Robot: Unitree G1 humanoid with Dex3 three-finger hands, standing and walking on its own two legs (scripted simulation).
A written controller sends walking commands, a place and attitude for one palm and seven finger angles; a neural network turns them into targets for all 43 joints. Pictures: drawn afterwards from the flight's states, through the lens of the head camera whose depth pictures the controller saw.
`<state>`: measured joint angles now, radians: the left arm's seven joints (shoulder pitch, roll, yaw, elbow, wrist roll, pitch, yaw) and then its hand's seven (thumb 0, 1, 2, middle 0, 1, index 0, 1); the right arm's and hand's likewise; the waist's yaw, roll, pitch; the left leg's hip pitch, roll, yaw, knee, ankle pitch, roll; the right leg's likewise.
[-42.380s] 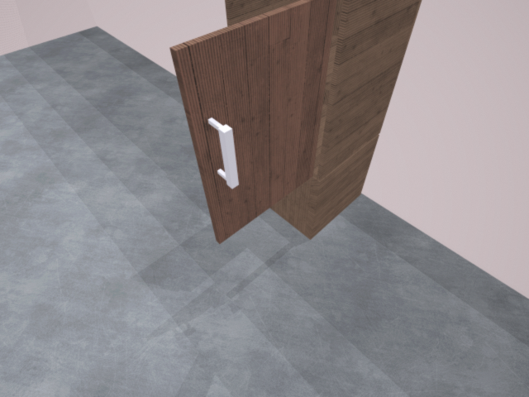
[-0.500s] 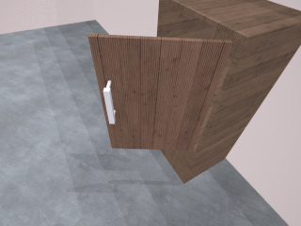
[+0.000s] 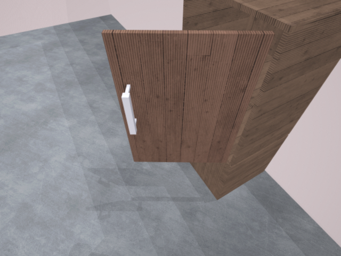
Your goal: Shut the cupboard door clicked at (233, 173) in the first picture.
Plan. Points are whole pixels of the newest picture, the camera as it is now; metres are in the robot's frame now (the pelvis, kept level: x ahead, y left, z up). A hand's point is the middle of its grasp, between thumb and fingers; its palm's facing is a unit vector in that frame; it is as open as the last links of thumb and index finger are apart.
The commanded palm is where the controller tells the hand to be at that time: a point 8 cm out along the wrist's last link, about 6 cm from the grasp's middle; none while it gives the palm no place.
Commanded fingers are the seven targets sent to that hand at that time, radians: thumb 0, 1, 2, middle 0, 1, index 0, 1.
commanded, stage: look again from close up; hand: left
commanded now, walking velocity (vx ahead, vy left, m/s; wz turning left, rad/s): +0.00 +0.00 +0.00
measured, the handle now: (130, 110) +0.53 +0.15 +0.01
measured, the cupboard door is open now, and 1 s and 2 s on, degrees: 59 59 59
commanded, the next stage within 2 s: shuffle to correct the standing spot in 0.36 s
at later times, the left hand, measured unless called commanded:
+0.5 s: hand out of the picture +0.04 +0.18 -0.17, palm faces -0.02 -0.98 -0.21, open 7.3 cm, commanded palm none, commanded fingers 0.00 0.90 0.90 -0.20 -0.30 -0.20 -0.30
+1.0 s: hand out of the picture +0.01 +0.13 -0.18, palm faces +0.03 -0.99 -0.14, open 7.3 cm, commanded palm none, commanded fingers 0.00 0.90 0.90 -0.20 -0.30 -0.20 -0.30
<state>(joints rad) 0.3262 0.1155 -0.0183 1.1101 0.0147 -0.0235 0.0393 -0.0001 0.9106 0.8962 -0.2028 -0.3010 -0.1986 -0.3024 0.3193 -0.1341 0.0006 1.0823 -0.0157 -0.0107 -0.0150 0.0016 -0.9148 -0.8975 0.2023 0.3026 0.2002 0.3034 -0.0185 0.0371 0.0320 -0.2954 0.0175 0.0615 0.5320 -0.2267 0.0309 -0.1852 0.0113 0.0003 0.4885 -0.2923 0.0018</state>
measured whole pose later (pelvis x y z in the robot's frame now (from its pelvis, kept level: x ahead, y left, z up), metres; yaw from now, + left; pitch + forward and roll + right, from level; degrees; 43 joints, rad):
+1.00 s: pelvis +0.10 -0.02 -0.01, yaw -3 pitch +1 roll -1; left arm 0.45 0.13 0.00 1.11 0.02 -0.02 0.04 0.00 0.91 0.90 -0.20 -0.30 -0.20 -0.30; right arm 0.16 -0.16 -0.01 1.05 0.00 -0.02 -0.02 0.00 -0.91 -0.90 0.20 0.30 0.20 0.30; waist 0.05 -0.03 0.06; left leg -0.35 0.01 0.08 0.63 -0.24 0.02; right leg -0.10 0.07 0.04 0.52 -0.42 -0.04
